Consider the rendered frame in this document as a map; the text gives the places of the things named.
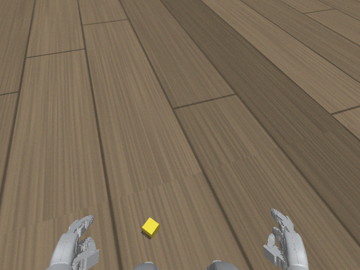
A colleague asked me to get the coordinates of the right robot hand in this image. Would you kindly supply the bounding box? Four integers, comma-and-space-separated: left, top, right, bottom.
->
263, 209, 309, 270

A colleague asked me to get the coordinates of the left robot hand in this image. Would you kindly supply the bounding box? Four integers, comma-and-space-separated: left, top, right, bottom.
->
49, 215, 100, 270

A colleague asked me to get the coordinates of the cube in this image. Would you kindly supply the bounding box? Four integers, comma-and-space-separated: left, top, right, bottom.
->
142, 217, 160, 238

